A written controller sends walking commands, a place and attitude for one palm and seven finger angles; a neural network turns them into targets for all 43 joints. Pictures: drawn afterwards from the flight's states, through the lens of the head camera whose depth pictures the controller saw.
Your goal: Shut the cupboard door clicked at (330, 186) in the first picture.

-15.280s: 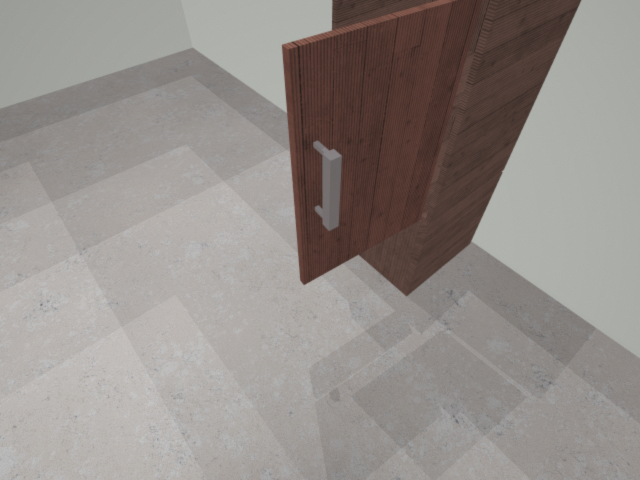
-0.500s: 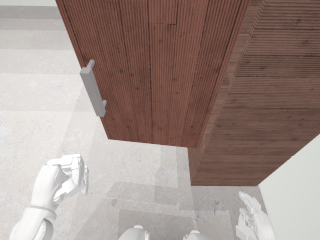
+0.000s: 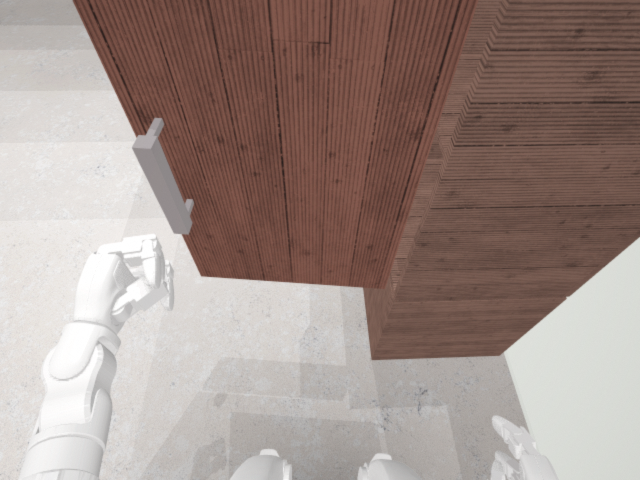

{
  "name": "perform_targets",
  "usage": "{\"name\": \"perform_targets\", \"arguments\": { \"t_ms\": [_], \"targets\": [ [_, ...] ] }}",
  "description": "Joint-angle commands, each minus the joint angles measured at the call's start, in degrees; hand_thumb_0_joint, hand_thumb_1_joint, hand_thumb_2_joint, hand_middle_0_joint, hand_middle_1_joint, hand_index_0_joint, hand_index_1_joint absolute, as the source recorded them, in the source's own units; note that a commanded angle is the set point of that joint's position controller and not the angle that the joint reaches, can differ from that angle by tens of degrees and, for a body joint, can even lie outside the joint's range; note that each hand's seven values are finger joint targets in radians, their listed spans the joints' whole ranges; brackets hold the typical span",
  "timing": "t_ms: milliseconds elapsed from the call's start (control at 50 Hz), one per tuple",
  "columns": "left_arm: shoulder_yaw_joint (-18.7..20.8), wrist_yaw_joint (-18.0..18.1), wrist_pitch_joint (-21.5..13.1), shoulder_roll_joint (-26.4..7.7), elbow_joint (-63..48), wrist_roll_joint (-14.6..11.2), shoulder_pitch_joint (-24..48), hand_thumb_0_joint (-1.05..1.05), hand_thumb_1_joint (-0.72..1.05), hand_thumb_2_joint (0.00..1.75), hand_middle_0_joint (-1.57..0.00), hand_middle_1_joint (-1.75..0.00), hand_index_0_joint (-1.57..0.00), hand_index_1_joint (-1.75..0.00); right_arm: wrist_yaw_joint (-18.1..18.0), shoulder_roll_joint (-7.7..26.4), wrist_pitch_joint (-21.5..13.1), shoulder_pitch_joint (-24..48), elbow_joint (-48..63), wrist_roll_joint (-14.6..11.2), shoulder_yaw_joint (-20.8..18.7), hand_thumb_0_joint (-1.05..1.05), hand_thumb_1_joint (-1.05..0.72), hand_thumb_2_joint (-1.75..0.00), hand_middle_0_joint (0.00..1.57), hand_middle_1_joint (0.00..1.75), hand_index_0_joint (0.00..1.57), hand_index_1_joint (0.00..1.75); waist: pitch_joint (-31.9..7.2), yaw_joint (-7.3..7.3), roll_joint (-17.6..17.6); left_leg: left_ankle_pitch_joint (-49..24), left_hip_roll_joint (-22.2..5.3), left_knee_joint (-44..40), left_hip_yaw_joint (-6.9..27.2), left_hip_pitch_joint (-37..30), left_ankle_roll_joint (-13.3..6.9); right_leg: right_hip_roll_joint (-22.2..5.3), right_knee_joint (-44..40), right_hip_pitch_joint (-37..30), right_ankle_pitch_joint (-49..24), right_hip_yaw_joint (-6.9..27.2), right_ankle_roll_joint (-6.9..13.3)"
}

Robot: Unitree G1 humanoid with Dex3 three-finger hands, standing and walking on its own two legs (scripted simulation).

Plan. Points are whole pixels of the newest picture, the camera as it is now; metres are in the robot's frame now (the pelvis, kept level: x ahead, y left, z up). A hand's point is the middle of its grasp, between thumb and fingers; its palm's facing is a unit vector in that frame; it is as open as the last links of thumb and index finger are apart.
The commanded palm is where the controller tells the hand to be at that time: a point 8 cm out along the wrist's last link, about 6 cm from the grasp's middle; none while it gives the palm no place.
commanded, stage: bring the fist close to the handle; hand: left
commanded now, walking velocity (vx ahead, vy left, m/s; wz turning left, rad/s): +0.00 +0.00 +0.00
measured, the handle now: (170, 180) +0.51 +0.24 +0.05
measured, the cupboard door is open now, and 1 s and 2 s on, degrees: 84 84 69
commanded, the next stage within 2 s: push the door shut along its arc in 0.78 s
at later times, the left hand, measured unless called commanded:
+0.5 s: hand (184, 222) +0.42 +0.20 +0.06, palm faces -0.04 -1.00 -0.02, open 3.1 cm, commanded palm +0.39 +0.25 +0.06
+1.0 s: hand (184, 225) +0.42 +0.20 +0.06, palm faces -0.05 -1.00 -0.03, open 3.1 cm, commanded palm +0.40 +0.25 +0.06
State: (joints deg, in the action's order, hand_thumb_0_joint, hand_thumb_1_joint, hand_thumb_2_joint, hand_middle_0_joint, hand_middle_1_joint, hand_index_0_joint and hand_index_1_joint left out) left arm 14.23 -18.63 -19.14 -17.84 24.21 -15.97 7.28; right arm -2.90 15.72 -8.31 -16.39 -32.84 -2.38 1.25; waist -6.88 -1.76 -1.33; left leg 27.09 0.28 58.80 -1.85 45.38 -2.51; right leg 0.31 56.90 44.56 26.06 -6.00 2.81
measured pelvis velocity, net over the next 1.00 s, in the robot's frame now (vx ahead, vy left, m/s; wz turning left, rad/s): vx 0.00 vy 0.01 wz -0.02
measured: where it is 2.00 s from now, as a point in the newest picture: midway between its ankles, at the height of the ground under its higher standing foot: outside the picture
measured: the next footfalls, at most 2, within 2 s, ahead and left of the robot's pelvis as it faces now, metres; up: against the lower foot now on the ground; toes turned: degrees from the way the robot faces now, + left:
none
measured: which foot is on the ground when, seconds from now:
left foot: down 0.00-1.00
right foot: down 0.00-1.00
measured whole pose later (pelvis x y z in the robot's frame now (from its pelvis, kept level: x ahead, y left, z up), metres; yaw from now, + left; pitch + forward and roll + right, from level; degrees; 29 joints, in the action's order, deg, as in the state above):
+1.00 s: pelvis +0.00 +0.01 +0.00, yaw -1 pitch +16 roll -1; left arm 17.0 -17.8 -24.4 -20.6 49.5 -11.3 29.0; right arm -1.5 15.0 -1.8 -17.5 -34.7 -1.9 1.1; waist -7.1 -4.2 -1.0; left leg 26.4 0.1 57.2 -2.8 47.2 -3.1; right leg 0.6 55.1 46.7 24.8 -4.9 2.2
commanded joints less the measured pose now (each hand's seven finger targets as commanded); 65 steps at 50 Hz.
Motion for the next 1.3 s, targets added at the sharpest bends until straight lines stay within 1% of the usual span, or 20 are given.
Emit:
{"name": "perform_targets", "arguments": {
  "t_ms": [0, 80, 160, 260, 300, 360, 400, 440, 480, 520, 640, 700, 820, 860, 980, 1000, 1060, 1100, 1140, 1280],
  "targets": [
    [3.7, 0.4, -4.7, -10.9, -8.5, -0.9, 17.7, 0.00, 0.90, 0.90, -1.30, -1.50, -1.30, -1.50, -0.7, 7.9, -2.7, -0.1, 6.3, -0.1, -3.3, 0.00, -0.90, -0.90, 0.20, 0.30, 0.20, 0.30, -16.7, -0.39, -0.2, -15.0, -0.4, -8.7, 4.4, -7.7, 1.0, 0.1, -7.5, -11.4, -14.3, 5.6, -1.3],
    [5.6, 1.0, -4.5, -13.5, -1.2, 0.4, 25.7, 0.00, 0.90, 0.90, -1.30, -1.50, -1.30, -1.50, -0.8, 8.1, -1.5, -0.9, 4.8, -0.1, -3.2, 0.00, -0.90, -0.90, 0.20, 0.30, 0.20, 0.30, -15.4, -1.17, 0.6, -12.1, -0.4, -8.9, 4.0, -5.6, 1.0, -0.2, -8.1, -10.3, -11.8, 6.1, -1.5],
    [4.8, 0.9, -5.5, -13.5, 0.6, 1.2, 31.9, 0.00, 0.90, 0.90, -1.30, -1.50, -1.30, -1.50, -0.6, 8.0, -0.9, -2.2, 4.4, 0.1, -3.4, 0.00, -0.90, -0.90, 0.20, 0.30, 0.20, 0.30, -20.2, -1.13, -3.4, -16.7, -0.6, -8.7, 4.5, -9.8, 1.2, 0.0, -7.2, -10.3, -15.6, 5.7, -1.1],
    [3.7, 0.7, -5.3, -12.3, 6.9, 1.8, 34.3, 0.00, 0.90, 0.90, -1.30, -1.50, -1.30, -1.50, 0.1, 8.1, 0.4, -4.2, 3.4, 0.1, -3.6, 0.00, -0.90, -0.90, 0.20, 0.30, 0.20, 0.30, -19.5, -2.20, -2.0, -19.9, -1.0, -8.3, 4.5, -10.1, 1.4, 0.4, -7.0, -8.7, -18.2, 5.1, -1.3],
    [6.6, 1.1, -5.3, -15.7, 9.8, 2.2, 36.7, 0.00, 0.90, 0.90, -1.30, -1.50, -1.30, -1.50, 0.1, 8.8, 1.2, -5.0, 2.9, 0.2, -3.7, 0.00, -0.90, -0.90, 0.20, 0.30, 0.20, 0.30, -18.9, -1.92, -0.7, -18.7, -0.9, -8.3, 4.7, -8.5, 1.3, 0.5, -6.8, -9.1, -17.5, 5.1, -1.1],
    [6.1, 1.5, -5.9, -15.2, 11.8, 2.8, 39.7, 0.00, 0.90, 0.90, -1.30, -1.50, -1.30, -1.50, 0.4, 8.4, 2.0, -5.4, 3.0, 0.3, -3.7, 0.00, -0.90, -0.90, 0.20, 0.30, 0.20, 0.30, -19.8, -2.49, -0.9, -18.4, -0.8, -8.3, 4.2, -8.3, 1.2, 0.4, -7.0, -9.0, -17.6, 5.4, -1.4],
    [6.7, 1.5, -6.5, -15.7, 11.9, 3.1, 37.7, 0.00, 0.90, 0.90, -1.30, -1.50, -1.30, -1.50, 0.6, 8.6, 2.5, -5.8, 3.5, 0.4, -3.8, 0.00, -0.90, -0.90, 0.20, 0.30, 0.20, 0.30, -21.5, -1.42, -3.4, -20.9, -0.8, -8.3, 4.3, -10.0, 1.3, 0.6, -6.6, -9.1, -18.7, 5.4, -1.0],
    [6.5, 1.4, -7.3, -15.0, 10.2, 2.9, 36.8, 0.00, 0.90, 0.90, -1.30, -1.50, -1.30, -1.50, 1.0, 8.4, 2.9, -6.3, 3.7, 0.5, -4.1, 0.00, -0.90, -0.90, 0.20, 0.30, 0.20, 0.30, -23.6, -1.26, -2.3, -23.6, -1.0, -8.3, 4.4, -11.6, 1.5, 0.6, -6.6, -10.1, -20.5, 5.2, -1.1],
    [7.7, 1.6, -7.4, -15.9, 10.8, 2.6, 35.2, 0.00, 0.90, 0.90, -1.30, -1.50, -1.30, -1.50, 1.2, 8.5, 3.5, -6.4, 3.7, 0.5, -4.2, 0.00, -0.90, -0.90, 0.20, 0.30, 0.20, 0.30, -22.3, -1.44, -0.1, -22.3, -1.0, -8.6, 3.8, -9.8, 1.2, 0.7, -7.2, -11.1, -20.6, 5.3, -1.4],
    [8.3, 1.6, -7.7, -17.1, 10.5, 2.8, 36.1, 0.00, 0.90, 0.90, -1.30, -1.50, -1.30, -1.50, 1.1, 8.5, 3.9, -6.4, 3.7, 0.4, -4.1, 0.00, -0.90, -0.90, 0.20, 0.30, 0.20, 0.30, -21.6, -1.30, -1.3, -21.1, -0.9, -8.8, 3.7, -8.9, 1.2, 0.7, -7.0, -11.0, -19.9, 5.5, -1.3],
    [5.5, 2.1, -9.2, -14.0, 7.4, 2.9, 37.5, 0.00, 0.90, 0.90, -1.30, -1.50, -1.30, -1.50, 1.0, 8.2, 3.9, -6.4, 3.5, 0.6, -4.2, 0.00, -0.90, -0.90, 0.20, 0.30, 0.20, 0.30, -22.8, -2.11, -4.1, -23.0, -1.2, -9.1, 4.4, -13.6, 1.5, 0.9, -7.4, -8.7, -19.0, 5.0, -1.2],
    [5.0, 2.3, -9.1, -13.7, 9.7, 2.8, 38.6, 0.00, 0.90, 0.90, -1.30, -1.50, -1.30, -1.50, 0.8, 8.3, 4.1, -6.1, 2.9, 0.5, -4.1, 0.00, -0.90, -0.90, 0.20, 0.30, 0.20, 0.30, -20.2, -2.95, -1.8, -19.6, -1.1, -9.2, 4.2, -11.1, 1.2, 0.9, -7.8, -8.7, -17.6, 5.0, -1.3],
    [6.8, 2.4, -9.4, -16.3, 11.2, 3.3, 40.6, 0.00, 0.90, 0.90, -1.30, -1.50, -1.30, -1.50, 0.6, 8.5, 4.3, -5.7, 2.6, 0.5, -3.9, 0.00, -0.90, -0.90, 0.20, 0.30, 0.20, 0.30, -20.9, -2.27, -3.2, -18.6, -1.0, -9.6, 4.7, -11.8, 1.4, 0.8, -7.7, -8.5, -16.6, 5.1, -1.0],
    [6.0, 2.1, -9.4, -14.6, 10.8, 3.0, 38.3, 0.00, 0.90, 0.90, -1.30, -1.50, -1.30, -1.50, 0.8, 8.2, 4.3, -5.4, 3.2, 0.5, -4.0, 0.00, -0.90, -0.90, 0.20, 0.30, 0.20, 0.30, -21.6, -1.94, -2.5, -19.6, -1.0, -9.6, 4.5, -12.6, 1.5, 0.8, -7.9, -8.9, -17.2, 5.1, -1.1],
    [5.1, 0.0, -9.1, -16.5, 16.9, 3.5, 48.4, 0.00, 0.90, 0.90, -1.30, -1.50, -1.30, -1.50, 0.3, 8.6, 4.6, -5.4, 2.0, 0.2, -3.4, 0.00, -0.90, -0.90, 0.20, 0.30, 0.20, 0.30, -17.7, -4.65, -0.4, -13.9, -0.8, -8.7, 4.3, -8.0, 0.8, 0.6, -8.3, -7.1, -14.3, 5.9, -1.3],
    [7.0, -0.4, -9.4, -19.1, 17.5, 3.8, 49.3, 0.00, 0.90, 0.90, -1.30, -1.50, -1.30, -1.50, 0.0, 8.9, 4.7, -5.7, 1.9, 0.3, -3.4, 0.00, -0.90, -0.90, 0.20, 0.30, 0.20, 0.30, -18.2, -4.04, -2.3, -14.4, -0.8, -8.3, 4.5, -8.3, 0.8, 0.6, -7.8, -6.9, -14.4, 6.0, -1.0],
    [5.9, -2.1, -9.8, -19.2, 18.5, 4.0, 52.6, 0.00, 0.90, 0.90, -1.30, -1.50, -1.30, -1.50, 0.0, 8.9, 4.5, -6.0, 1.7, 0.4, -3.2, 0.00, -0.90, -0.90, 0.20, 0.30, 0.20, 0.30, -22.1, -4.21, -4.3, -16.4, -0.8, -7.6, 5.0, -10.4, 1.0, 0.6, -6.9, -6.2, -15.3, 6.0, -0.9],
    [4.6, -3.3, -9.3, -17.9, 21.2, 3.6, 53.6, 0.00, 0.90, 0.90, -1.30, -1.50, -1.30, -1.50, 0.0, 9.1, 4.6, -6.6, 1.3, 0.4, -3.1, 0.00, -0.90, -0.90, 0.20, 0.30, 0.20, 0.30, -21.6, -5.33, -3.8, -17.4, -0.9, -7.0, 5.3, -10.8, 0.8, 0.8, -6.8, -4.6, -15.7, 5.7, -0.9],
    [5.8, -4.2, -8.8, -20.4, 22.7, 3.8, 55.6, 0.00, 0.90, 0.90, -1.30, -1.50, -1.30, -1.50, -0.1, 9.5, 4.8, -7.1, 1.1, 0.3, -3.0, 0.00, -0.90, -0.90, 0.20, 0.30, 0.20, 0.30, -21.8, -5.61, -2.9, -16.6, -1.1, -6.5, 5.5, -9.0, 0.7, 0.8, -6.6, -4.6, -15.3, 6.0, -1.0],
    [1.3, -6.1, -7.7, -17.9, 25.9, 4.8, 64.1, 0.00, 0.90, 0.90, -1.30, -1.50, -1.30, -1.50, 0.2, 10.1, 4.7, -8.9, -0.6, 0.4, -3.2, 0.00, -0.90, -0.90, 0.20, 0.30, 0.20, 0.30, -21.8, -8.41, -6.2, -15.2, -1.4, -5.4, 6.9, -11.3, 0.8, 1.0, -6.3, 2.7, -11.5, 5.2, -0.8]
  ]
}}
